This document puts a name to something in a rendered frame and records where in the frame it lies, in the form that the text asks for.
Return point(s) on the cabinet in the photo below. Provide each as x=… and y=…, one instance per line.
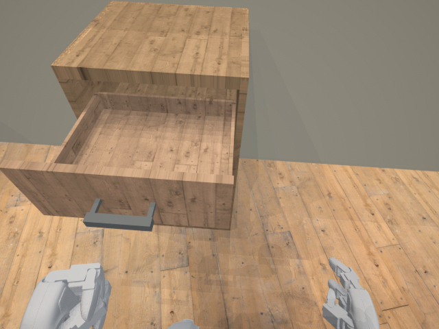
x=161, y=49

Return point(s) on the robot left hand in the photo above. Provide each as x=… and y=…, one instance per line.
x=78, y=292

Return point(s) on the drawer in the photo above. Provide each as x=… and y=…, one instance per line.
x=130, y=150

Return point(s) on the handle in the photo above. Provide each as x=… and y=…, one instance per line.
x=124, y=222

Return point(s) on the robot right hand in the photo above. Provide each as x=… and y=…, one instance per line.
x=355, y=309

